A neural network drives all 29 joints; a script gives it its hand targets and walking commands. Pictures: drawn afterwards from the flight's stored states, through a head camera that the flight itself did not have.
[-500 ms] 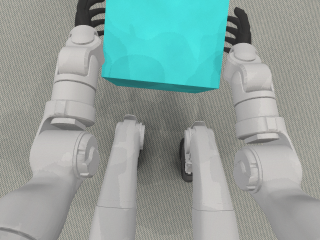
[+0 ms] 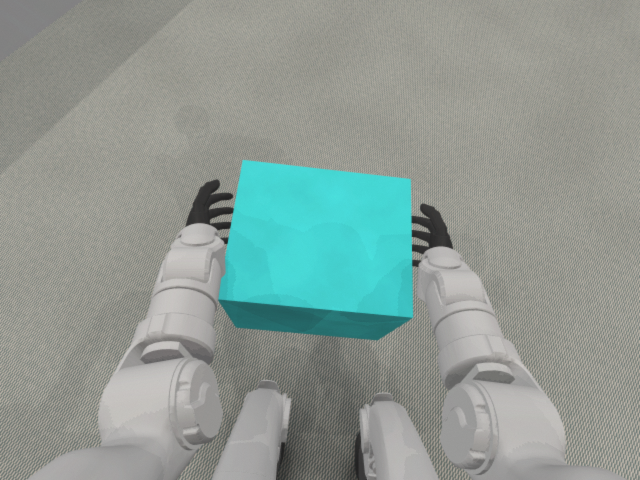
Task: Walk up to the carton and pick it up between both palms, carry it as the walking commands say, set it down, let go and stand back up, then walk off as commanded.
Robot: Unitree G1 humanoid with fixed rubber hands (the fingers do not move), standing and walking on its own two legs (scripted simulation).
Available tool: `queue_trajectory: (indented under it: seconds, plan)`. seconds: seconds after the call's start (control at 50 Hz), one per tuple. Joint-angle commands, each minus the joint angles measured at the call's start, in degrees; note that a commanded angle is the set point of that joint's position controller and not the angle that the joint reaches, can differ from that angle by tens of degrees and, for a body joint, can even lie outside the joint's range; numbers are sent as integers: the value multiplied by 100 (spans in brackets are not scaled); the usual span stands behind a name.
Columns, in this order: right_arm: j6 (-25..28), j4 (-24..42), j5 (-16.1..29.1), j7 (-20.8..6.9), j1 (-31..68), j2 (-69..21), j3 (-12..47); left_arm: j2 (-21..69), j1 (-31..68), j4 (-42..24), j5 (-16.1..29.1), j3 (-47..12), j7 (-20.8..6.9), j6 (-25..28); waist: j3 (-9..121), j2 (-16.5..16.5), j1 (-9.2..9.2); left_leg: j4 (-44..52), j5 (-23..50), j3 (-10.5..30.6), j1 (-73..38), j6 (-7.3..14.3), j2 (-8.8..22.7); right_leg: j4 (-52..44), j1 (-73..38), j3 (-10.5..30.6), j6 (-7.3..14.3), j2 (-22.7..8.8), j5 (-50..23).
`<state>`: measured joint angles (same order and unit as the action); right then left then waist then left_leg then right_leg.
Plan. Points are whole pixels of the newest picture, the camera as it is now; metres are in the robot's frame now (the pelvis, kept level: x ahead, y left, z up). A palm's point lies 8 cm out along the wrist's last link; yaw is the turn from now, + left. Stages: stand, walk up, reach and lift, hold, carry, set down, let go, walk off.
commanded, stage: reach and lift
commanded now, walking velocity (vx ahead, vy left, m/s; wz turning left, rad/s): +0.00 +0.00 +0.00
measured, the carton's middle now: (316, 258) +0.43 +0.04 -0.10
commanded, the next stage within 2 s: none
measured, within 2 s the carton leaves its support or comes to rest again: neither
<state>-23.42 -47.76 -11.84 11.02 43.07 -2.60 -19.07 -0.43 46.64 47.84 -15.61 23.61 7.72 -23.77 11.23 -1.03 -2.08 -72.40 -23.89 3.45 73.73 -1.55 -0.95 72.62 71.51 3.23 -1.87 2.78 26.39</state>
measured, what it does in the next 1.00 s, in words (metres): rises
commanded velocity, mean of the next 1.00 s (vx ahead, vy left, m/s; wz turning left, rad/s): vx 0.00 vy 0.00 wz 0.00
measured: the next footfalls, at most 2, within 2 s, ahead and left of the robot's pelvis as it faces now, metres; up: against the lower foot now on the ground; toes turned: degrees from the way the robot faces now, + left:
none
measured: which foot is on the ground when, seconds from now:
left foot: down 0.00-1.00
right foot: down 0.00-1.00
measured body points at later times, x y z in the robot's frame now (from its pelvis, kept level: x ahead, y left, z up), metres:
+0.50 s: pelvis +0.05 +0.00 +0.07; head +0.09 +0.01 +0.52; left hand +0.40 +0.18 +0.05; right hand +0.40 -0.14 +0.05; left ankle +0.09 +0.13 -0.61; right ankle +0.07 -0.13 -0.61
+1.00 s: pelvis +0.04 +0.00 +0.10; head +0.01 +0.01 +0.55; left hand +0.37 +0.18 +0.12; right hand +0.38 -0.15 +0.12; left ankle +0.09 +0.13 -0.61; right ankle +0.07 -0.13 -0.61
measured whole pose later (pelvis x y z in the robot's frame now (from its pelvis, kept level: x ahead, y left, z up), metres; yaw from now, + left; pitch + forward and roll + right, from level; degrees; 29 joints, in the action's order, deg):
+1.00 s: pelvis +0.04 +0.00 +0.10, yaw +0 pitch +5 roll -1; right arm -31.8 -40.7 -12.4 9.7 27.2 -5.7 -19.1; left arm 3.0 30.3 44.7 -13.1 20.1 6.1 -29.7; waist 10.4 -0.9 -2.1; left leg -43.9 -18.0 3.4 30.7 -1.3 0.2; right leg 42.5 28.1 3.8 -0.9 2.4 19.2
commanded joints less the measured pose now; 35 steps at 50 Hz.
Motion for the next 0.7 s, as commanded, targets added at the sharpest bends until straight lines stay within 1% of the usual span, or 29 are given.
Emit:
queue_trajectory:
  seconds: [0.0,0.02,0.06,0.08,0.12,0.14,0.16,0.18,0.2,0.22,0.24,0.26,0.28,0.3,0.32,0.34,0.36,0.42,0.44,0.48,0.5,0.52,0.56,0.58,0.6,0.62,0.64,0.66,0.68]
  plan:
    - [715,1194,762,-2491,4241,-5400,1715,6565,2268,357,1052,-1649,-2499,329,3927,43,94,1600,1131,-424,-2865,203,-672,-1665,-2180,-203,207,596,-937]
    - [780,1617,813,-2492,4148,-5390,1942,6861,2353,59,1276,-2224,-2489,351,4541,123,297,1605,1560,-310,-3497,163,-654,-1526,-2264,-311,258,649,-1332]
    - [760,1686,1017,-2533,3834,-5574,2166,6874,2019,-201,1327,-2479,-2461,348,4886,255,88,1686,2301,-289,-3950,149,-662,-1672,-2744,-292,220,646,-1923]
    - [696,1437,885,-2569,3557,-5491,2084,6584,1449,149,1084,-2121,-2457,304,4152,29,-6,1734,2048,-277,-3595,159,-634,-1838,-2472,-183,210,612,-1675]
    - [714,1232,1054,-2668,3187,-5522,2155,6355,2077,-645,1258,-2550,-2416,461,4329,381,-76,1859,2374,-209,-3877,138,-605,-1845,-2425,-134,279,631,-1892]
    - [827,1673,1151,-2689,3172,-5618,2520,6517,1681,-841,1263,-2787,-2416,573,4908,246,-159,1798,3281,-168,-4205,129,-590,-1732,-2436,-241,212,712,-2539]
    - [783,1609,1240,-2666,3011,-5678,2723,6453,1708,-1001,1476,-3025,-2415,525,5111,217,-70,1864,3553,-125,-4562,130,-599,-1942,-2859,-117,194,638,-2805]
    - [742,1481,1171,-2650,2589,-5691,2604,6646,1711,-1205,1646,-3297,-2388,531,5013,209,233,1972,3488,-113,-4613,19,-597,-2100,-3131,-117,196,648,-2865]
    - [764,1884,1280,-2608,2815,-5837,2901,6738,1507,-1260,1545,-3288,-2403,516,5290,282,-32,1979,3647,-114,-4926,127,-633,-2102,-3223,-143,173,631,-2989]
    - [724,1543,1264,-2613,2448,-5665,2723,6504,1297,-1120,1527,-3298,-2365,446,4662,438,11,2043,3595,24,-4827,86,-576,-2220,-3007,-50,231,577,-2889]
    - [673,1652,1294,-2639,2526,-5595,2901,6560,1044,-935,1478,-3136,-2349,429,4311,456,-112,2162,3487,96,-5070,139,-523,-2292,-2820,-93,199,492,-2529]
    - [660,1690,1180,-2657,2592,-5644,2857,6543,874,-917,1375,-3130,-2329,441,3986,287,-135,2227,3406,30,-4872,113,-505,-2353,-2840,-83,208,540,-2524]
    - [714,1734,1094,-2654,2476,-5379,2829,6483,930,-946,1404,-3184,-2322,471,3883,424,-39,2227,3513,32,-4851,65,-539,-2389,-2762,-50,243,560,-2716]
    - [659,1611,1048,-2640,2624,-5591,2875,6307,1259,-987,1326,-3049,-2353,483,3767,124,-122,2341,2922,10,-4624,152,-511,-2504,-3053,-25,221,527,-2362]
    - [602,1592,1124,-2664,2441,-5425,2872,6510,1100,-907,1422,-3185,-2358,405,3671,279,38,2385,3052,-24,-4879,105,-545,-2623,-3165,-26,204,517,-2506]
    - [583,1360,1053,-2652,2291,-5635,2777,6309,1186,-1145,1389,-3137,-2369,482,3484,196,-39,2420,3204,-8,-4729,117,-560,-2706,-3062,24,187,531,-2593]
    - [540,1384,987,-2630,2299,-5520,2702,6353,958,-868,1343,-3041,-2349,378,3473,245,-31,2609,3257,44,-5075,155,-515,-2762,-3210,-52,168,470,-2548]
    - [423,1040,826,-2630,1974,-5501,2472,6406,1196,-1080,1384,-3134,-2389,367,3321,331,161,2724,2964,-37,-5063,105,-512,-2895,-3540,-43,229,469,-2480]
    - [434,1057,707,-2616,1934,-5637,2413,6461,876,-775,1176,-2991,-2359,302,2933,406,96,2848,2949,-53,-5125,103,-526,-3069,-3483,-10,227,462,-2407]
    - [358,1164,581,-2668,2248,-5493,2306,6251,475,-264,910,-2372,-2429,206,2327,96,-105,2995,2316,-123,-4742,183,-487,-3178,-3672,16,215,441,-1981]
    - [249,950,596,-2610,2015,-5497,2233,6095,548,-263,910,-2402,-2429,149,2169,110,-64,3175,2297,-81,-4882,252,-468,-3334,-3829,-2,215,418,-1980]
    - [305,1159,634,-2639,2244,-5731,2338,6373,912,-633,1013,-2667,-2471,218,2533,137,-137,3156,2436,-194,-4906,185,-534,-3377,-3845,47,210,465,-2110]
    - [281,1499,980,-2628,2575,-6025,2827,6514,1557,-1164,1404,-2984,-2497,247,3079,-57,-11,3154,2539,-233,-5213,210,-541,-3425,-4458,42,160,420,-2378]
    - [316,1824,1103,-2601,2764,-5936,2972,6641,1625,-1234,1548,-3124,-2504,220,3464,-36,46,3234,2758,-123,-5741,251,-542,-3435,-4570,-23,133,434,-2445]
    - [142,1241,769,-2649,2372,-5879,2422,6398,1274,-940,1152,-2746,-2543,145,2620,60,-77,3191,2265,-247,-5254,231,-462,-3499,-4073,-23,116,376,-1886]
    - [171,1424,1023,-2683,2489,-5890,2710,6612,1289,-1086,1251,-2970,-2480,114,2797,328,-66,3280,2553,-184,-5459,178,-488,-3493,-4160,-63,182,403,-2132]
    - [113,1090,800,-2703,2340,-5802,2362,6428,1014,-637,1058,-2628,-2528,-11,2203,180,-127,3403,2086,-241,-5246,220,-464,-3662,-4004,-60,183,368,-1646]
    - [39,1080,776,-2734,2499,-5749,2298,6564,1071,-526,1067,-2641,-2533,-89,2199,147,-20,3465,2055,-249,-5338,146,-437,-3656,-4112,-86,222,382,-1670]
    - [83,1362,930,-2767,2854,-5751,2331,6734,1269,-800,1191,-2822,-2549,-55,2399,481,-170,3435,2071,-226,-5508,135,-430,-3611,-4071,-38,289,387,-1597]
